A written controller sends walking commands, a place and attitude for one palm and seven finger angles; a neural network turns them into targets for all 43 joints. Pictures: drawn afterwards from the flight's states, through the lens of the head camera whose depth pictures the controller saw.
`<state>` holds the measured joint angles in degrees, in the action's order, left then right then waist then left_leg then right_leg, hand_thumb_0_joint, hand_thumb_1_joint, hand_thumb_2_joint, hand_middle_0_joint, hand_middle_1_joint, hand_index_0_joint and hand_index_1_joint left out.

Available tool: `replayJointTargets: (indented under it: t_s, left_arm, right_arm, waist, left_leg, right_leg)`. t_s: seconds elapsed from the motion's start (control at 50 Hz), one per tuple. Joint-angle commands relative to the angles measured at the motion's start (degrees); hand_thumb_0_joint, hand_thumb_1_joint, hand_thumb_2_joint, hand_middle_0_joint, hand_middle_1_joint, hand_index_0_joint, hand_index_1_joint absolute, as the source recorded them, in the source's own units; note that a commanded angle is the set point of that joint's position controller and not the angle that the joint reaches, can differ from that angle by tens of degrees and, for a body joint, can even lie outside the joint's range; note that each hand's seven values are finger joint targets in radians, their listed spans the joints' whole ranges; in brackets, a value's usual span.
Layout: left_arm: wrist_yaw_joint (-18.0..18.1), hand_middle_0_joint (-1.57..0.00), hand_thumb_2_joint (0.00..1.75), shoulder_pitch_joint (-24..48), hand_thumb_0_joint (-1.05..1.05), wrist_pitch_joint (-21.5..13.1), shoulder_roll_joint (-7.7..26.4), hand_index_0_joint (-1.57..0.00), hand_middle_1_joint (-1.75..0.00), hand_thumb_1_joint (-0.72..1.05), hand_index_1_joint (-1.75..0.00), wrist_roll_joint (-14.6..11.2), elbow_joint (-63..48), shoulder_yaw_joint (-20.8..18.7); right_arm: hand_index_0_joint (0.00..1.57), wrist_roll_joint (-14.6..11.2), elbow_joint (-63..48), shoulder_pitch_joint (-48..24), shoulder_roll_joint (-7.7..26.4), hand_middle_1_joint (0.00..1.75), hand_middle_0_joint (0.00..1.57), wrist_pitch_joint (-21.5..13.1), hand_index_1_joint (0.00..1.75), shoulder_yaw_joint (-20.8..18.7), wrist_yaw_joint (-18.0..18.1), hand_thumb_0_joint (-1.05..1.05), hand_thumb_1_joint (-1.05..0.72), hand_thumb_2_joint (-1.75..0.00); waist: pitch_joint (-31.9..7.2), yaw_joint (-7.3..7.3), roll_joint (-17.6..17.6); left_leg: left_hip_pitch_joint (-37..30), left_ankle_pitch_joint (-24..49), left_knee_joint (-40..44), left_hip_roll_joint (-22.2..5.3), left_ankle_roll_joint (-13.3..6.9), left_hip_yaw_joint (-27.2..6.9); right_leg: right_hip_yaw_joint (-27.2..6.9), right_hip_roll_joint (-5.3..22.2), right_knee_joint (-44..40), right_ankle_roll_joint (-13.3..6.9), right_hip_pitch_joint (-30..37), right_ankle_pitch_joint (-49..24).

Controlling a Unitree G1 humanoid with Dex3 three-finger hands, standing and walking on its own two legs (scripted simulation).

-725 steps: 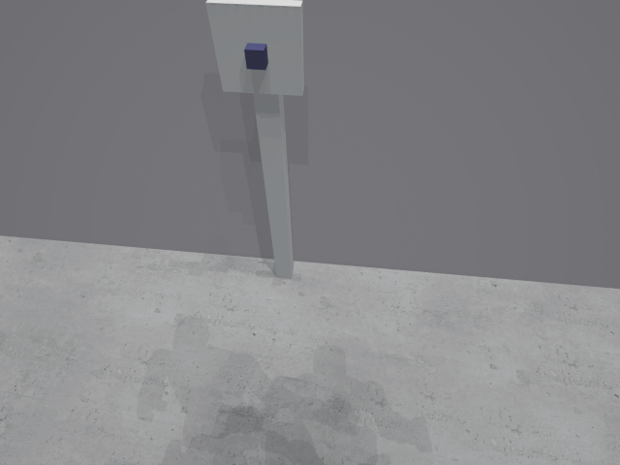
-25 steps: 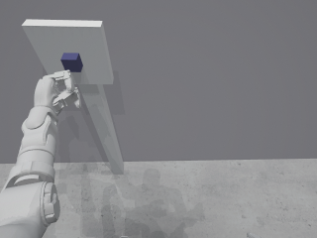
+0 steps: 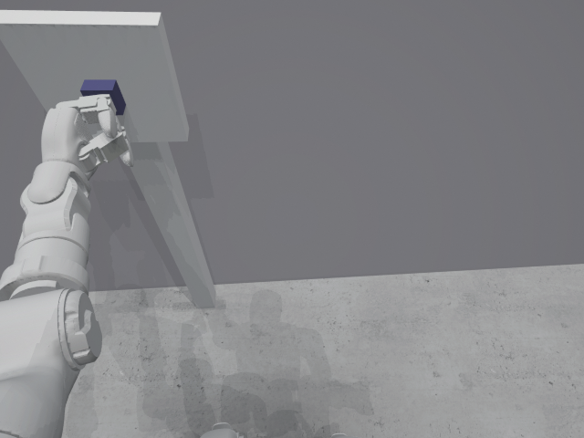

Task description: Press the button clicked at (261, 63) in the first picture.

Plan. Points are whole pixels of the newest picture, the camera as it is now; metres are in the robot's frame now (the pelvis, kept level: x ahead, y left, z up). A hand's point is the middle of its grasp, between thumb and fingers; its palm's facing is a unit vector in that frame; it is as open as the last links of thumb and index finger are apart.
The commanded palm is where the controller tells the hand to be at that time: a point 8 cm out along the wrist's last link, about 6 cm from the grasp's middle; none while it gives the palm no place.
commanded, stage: press the button with the knuckle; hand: left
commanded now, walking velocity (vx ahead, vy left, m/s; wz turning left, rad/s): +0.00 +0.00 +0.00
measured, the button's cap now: (105, 94) +0.54 +0.23 +0.16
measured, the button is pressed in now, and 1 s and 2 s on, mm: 7 0 0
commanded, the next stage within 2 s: hold the button down briefly in 0.20 s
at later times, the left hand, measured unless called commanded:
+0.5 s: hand (119, 133) +0.49 +0.22 +0.13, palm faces +0.05 -1.00 -0.01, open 3.7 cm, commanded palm +0.50 +0.26 +0.13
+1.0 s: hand (119, 143) +0.47 +0.21 +0.13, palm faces +0.05 -1.00 +0.01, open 3.5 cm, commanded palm +0.44 +0.25 +0.13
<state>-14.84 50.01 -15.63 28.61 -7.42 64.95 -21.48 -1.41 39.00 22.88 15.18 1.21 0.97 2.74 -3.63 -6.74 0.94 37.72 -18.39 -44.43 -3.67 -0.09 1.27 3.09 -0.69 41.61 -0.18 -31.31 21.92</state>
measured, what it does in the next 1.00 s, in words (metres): stands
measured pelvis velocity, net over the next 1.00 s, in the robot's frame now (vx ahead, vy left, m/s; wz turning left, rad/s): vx -0.02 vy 0.01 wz -0.01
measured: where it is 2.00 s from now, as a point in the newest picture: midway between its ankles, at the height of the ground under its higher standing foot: outside the picture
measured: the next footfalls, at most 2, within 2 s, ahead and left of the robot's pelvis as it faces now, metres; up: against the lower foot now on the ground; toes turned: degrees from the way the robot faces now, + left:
none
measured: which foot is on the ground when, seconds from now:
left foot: down 0.00-1.00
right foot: down 0.00-1.00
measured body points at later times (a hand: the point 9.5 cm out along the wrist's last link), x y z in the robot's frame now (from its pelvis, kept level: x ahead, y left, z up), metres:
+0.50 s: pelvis -0.02 +0.00 -0.01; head +0.07 +0.02 +0.43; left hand +0.48 +0.27 +0.13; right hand -0.02 -0.27 -0.11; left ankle +0.03 +0.12 -0.71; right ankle -0.02 -0.12 -0.71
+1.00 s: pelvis -0.02 +0.01 -0.01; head +0.05 +0.02 +0.44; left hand +0.46 +0.27 +0.13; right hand -0.01 -0.26 -0.12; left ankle +0.03 +0.12 -0.71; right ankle -0.02 -0.12 -0.71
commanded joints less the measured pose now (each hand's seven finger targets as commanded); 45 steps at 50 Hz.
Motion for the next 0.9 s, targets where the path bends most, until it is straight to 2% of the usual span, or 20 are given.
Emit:
replayJointTargets:
  t_s: [0.0,0.06,0.08,0.14,0.22,0.26,0.28,0.3,0.38,0.42,0.44,0.48,0.52,0.6,0.62,0.66,0.74,0.78,0.82,0.88]
  left_arm:
    - [1.2,-1.3,0.9,32.5,0.0,-2.9,14.0,-1.3,-1.5,0.9,-1.5,0.0,-11.3,-0.6]
    - [1.2,-1.3,0.9,35.2,0.0,-2.3,15.9,-1.3,-1.5,0.9,-1.5,0.4,-8.0,-0.6]
    - [1.3,-1.3,0.9,36.3,0.0,-2.5,17.4,-1.3,-1.5,0.9,-1.5,0.8,-7.4,-1.4]
    - [1.3,-1.3,0.9,38.9,0.0,-2.6,15.8,-1.3,-1.5,0.9,-1.5,1.3,-6.6,0.9]
    - [1.4,-1.3,0.9,42.1,0.0,-2.8,14.4,-1.3,-1.5,0.9,-1.5,0.9,-5.9,2.3]
    - [1.5,-1.3,0.9,42.4,0.0,-2.5,15.8,-1.3,-1.5,0.9,-1.5,0.9,-4.3,1.4]
    - [1.7,-1.3,0.9,42.5,0.0,-2.4,16.0,-1.3,-1.5,0.9,-1.5,0.9,-3.8,1.2]
    - [1.7,-1.3,0.9,43.2,0.0,-2.3,16.7,-1.3,-1.5,0.9,-1.5,0.9,-3.9,1.2]
    - [1.7,-1.3,0.9,44.2,0.0,-2.2,17.6,-1.3,-1.5,0.9,-1.5,1.3,-3.8,0.8]
    - [1.8,-1.3,0.9,44.6,0.0,-2.1,16.8,-1.3,-1.5,0.9,-1.5,1.3,-3.4,1.8]
    - [1.8,-1.3,0.9,44.3,0.0,-1.9,17.0,-1.3,-1.5,0.9,-1.5,1.2,-3.0,1.6]
    - [1.8,-1.3,0.9,44.1,0.0,-1.8,19.2,-1.3,-1.5,0.9,-1.5,1.3,-2.6,0.1]
    - [1.8,-1.3,0.9,44.9,0.0,-1.7,20.8,-1.3,-1.5,0.9,-1.5,1.4,-2.7,-0.1]
    - [1.6,-1.3,0.9,44.7,0.0,-1.8,19.2,-1.3,-1.5,0.9,-1.5,1.8,-2.3,1.0]
    - [1.6,-1.3,0.9,43.9,0.0,-1.6,18.7,-1.3,-1.5,0.9,-1.5,1.7,-2.1,1.1]
    - [1.7,-1.3,0.9,43.2,0.0,-1.6,20.5,-1.3,-1.5,0.9,-1.5,1.6,-2.4,-0.5]
    - [1.4,-1.3,0.9,39.4,0.0,-2.5,18.1,-1.3,-1.5,0.9,-1.5,1.0,-6.5,-0.7]
    - [1.2,-1.3,0.9,36.3,0.0,-2.5,18.1,-1.3,-1.5,0.9,-1.5,0.7,-6.0,-1.5]
    - [1.1,-1.3,0.9,34.4,0.0,-2.3,16.5,-1.3,-1.5,0.9,-1.5,0.1,-7.2,-0.8]
    - [1.0,-1.3,0.9,30.9,0.0,-2.4,16.6,-1.3,-1.5,0.9,-1.5,-0.3,-9.3,-1.8]
  right_arm:
    - [0.2,-0.1,-4.1,5.6,10.3,0.3,0.2,-1.8,0.3,-3.3,0.8,0.0,-0.9,-0.9]
    - [0.2,-0.2,-3.7,5.9,10.7,0.3,0.2,-2.0,0.3,-2.9,1.1,0.0,-0.9,-0.9]
    - [0.2,0.0,-3.5,6.3,10.9,0.3,0.2,-2.0,0.3,-2.8,1.2,0.0,-0.9,-0.9]
    - [0.2,0.0,-3.5,6.6,10.8,0.3,0.2,-2.4,0.3,-2.7,1.2,0.0,-0.9,-0.9]
    - [0.2,0.3,-3.1,7.4,11.0,0.3,0.2,-3.0,0.3,-2.6,1.2,0.0,-0.9,-0.9]
    - [0.2,0.2,-2.8,7.8,11.4,0.3,0.2,-3.4,0.3,-2.5,1.3,0.0,-0.9,-0.9]
    - [0.2,0.3,-2.6,8.0,11.5,0.3,0.2,-3.5,0.3,-2.4,1.4,0.0,-0.9,-0.9]
    - [0.2,0.2,-2.7,8.0,11.7,0.3,0.2,-3.6,0.3,-2.3,1.5,0.0,-0.9,-0.9]
    - [0.2,0.4,-2.5,8.8,11.7,0.3,0.2,-4.0,0.3,-2.3,1.5,0.0,-0.9,-0.9]
    - [0.2,0.4,-2.6,8.8,11.5,0.3,0.2,-4.2,0.3,-2.1,1.4,0.0,-0.9,-0.9]
    - [0.2,0.3,-2.7,8.8,11.7,0.3,0.2,-4.3,0.3,-2.1,1.4,0.0,-0.9,-0.9]
    - [0.2,0.4,-2.7,9.1,12.0,0.3,0.2,-4.4,0.3,-2.1,1.5,0.0,-0.9,-0.9]
    - [0.2,0.3,-2.9,9.1,12.1,0.3,0.2,-4.6,0.3,-1.8,1.6,0.0,-0.9,-0.9]
    - [0.2,0.4,-3.0,9.5,11.8,0.3,0.2,-4.8,0.3,-1.9,1.4,0.0,-0.9,-0.9]
    - [0.2,0.5,-3.1,9.5,11.8,0.3,0.2,-4.9,0.3,-1.9,1.2,0.0,-0.9,-0.9]
    - [0.2,0.6,-3.3,9.6,12.0,0.3,0.2,-5.0,0.3,-2.1,1.2,0.0,-0.9,-0.9]
    - [0.2,0.8,-4.4,9.3,11.5,0.3,0.2,-5.0,0.3,-2.5,0.6,0.0,-0.9,-0.9]
    - [0.2,0.7,-4.5,9.2,11.4,0.3,0.2,-4.7,0.3,-2.5,0.4,0.0,-0.9,-0.9]
    - [0.2,0.4,-5.0,8.5,11.2,0.3,0.2,-4.5,0.3,-2.6,0.4,0.0,-0.9,-0.9]
    - [0.2,0.2,-5.7,7.8,11.1,0.3,0.2,-4.2,0.3,-2.8,0.4,0.0,-0.9,-0.9]
  waist:
    - [-20.3,-2.91,5.2]
    - [-17.3,-4.2,3.0]
    - [-17.7,-4.14,3.4]
    - [-18.5,-5.19,6.3]
    - [-19.9,-6.3,6.4]
    - [-19.1,-6.35,5.9]
    - [-19.1,-6.76,4.5]
    - [-19.5,-6.66,5.6]
    - [-20.8,-6.88,5.7]
    - [-20.1,-6.85,7.1]
    - [-19.3,-7.0,6.1]
    - [-19.4,-6.92,4.9]
    - [-19.3,-6.76,5.9]
    - [-18.8,-6.87,7.7]
    - [-18.6,-6.7,7.0]
    - [-19.1,-6.21,6.3]
    - [-23.7,-4.21,8.6]
    - [-22.3,-3.51,7.1]
    - [-21.0,-3.46,5.6]
    - [-20.7,-2.12,5.0]
  left_leg:
    - [-20.4,11.3,3.7,2.0,-2.1,-2.9]
    - [-16.7,7.3,3.7,2.0,-2.4,-3.0]
    - [-16.4,7.0,3.6,2.0,-2.3,-3.3]
    - [-17.5,6.0,3.4,1.9,-2.0,-3.7]
    - [-18.2,4.7,3.1,1.7,-1.9,-4.4]
    - [-16.8,3.1,3.1,1.6,-1.9,-4.5]
    - [-16.1,2.8,2.9,1.6,-2.2,-4.4]
    - [-15.8,1.9,3.0,1.5,-2.1,-4.4]
    - [-15.2,1.8,2.5,1.6,-2.2,-4.5]
    - [-14.9,0.1,2.9,1.7,-2.0,-4.6]
    - [-14.3,-0.8,2.9,1.6,-2.1,-4.5]
    - [-12.7,-1.4,2.6,1.7,-2.3,-4.4]
    - [-11.4,-2.8,2.8,1.7,-2.3,-4.1]
    - [-12.3,-3.0,2.8,1.6,-2.1,-4.5]
    - [-11.9,-4.0,3.0,1.7,-2.0,-4.6]
    - [-11.2,-4.4,3.0,1.7,-2.1,-4.6]
    - [-15.5,-0.4,2.8,1.7,-1.8,-4.4]
    - [-14.7,-0.1,2.9,1.7,-1.9,-4.2]
    - [-14.4,0.1,3.3,1.6,-2.0,-3.7]
    - [-14.7,1.3,3.7,1.6,-2.0,-3.4]
  right_leg:
    - [-1.7,-1.8,-6.1,-0.2,-3.1,-13.1]
    - [-2.0,-1.7,-6.7,0.2,-3.9,-10.3]
    - [-2.0,-1.7,-6.4,-0.1,-4.0,-9.8]
    - [-1.9,-1.5,-6.1,0.0,-6.8,-8.0]
    - [-1.7,-1.7,-5.8,0.1,-8.7,-6.5]
    - [-1.6,-1.7,-5.8,0.1,-9.1,-5.3]
    - [-1.8,-1.7,-5.8,0.1,-8.9,-5.3]
    - [-1.9,-1.6,-5.9,0.3,-9.2,-4.6]
    - [-1.9,-1.6,-5.5,0.2,-8.8,-4.6]
    - [-1.8,-1.6,-5.6,0.2,-9.7,-3.2]
    - [-1.8,-1.7,-5.8,0.3,-9.9,-2.7]
    - [-2.1,-1.7,-5.8,0.2,-9.0,-2.3]
    - [-2.4,-1.6,-5.9,0.4,-8.5,-1.3]
    - [-1.9,-1.7,-5.5,0.1,-10.4,-0.9]
    - [-1.7,-1.7,-5.5,0.1,-10.6,-0.3]
    - [-1.8,-1.7,-5.3,0.1,-9.7,0.0]
    - [-1.3,-1.9,-4.7,-0.3,-8.5,-2.2]
    - [-1.3,-2.1,-4.8,-0.4,-7.5,-2.5]
    - [-1.2,-2.2,-5.3,-0.2,-7.0,-2.8]
    - [-1.1,-2.3,-5.2,-0.4,-5.2,-3.9]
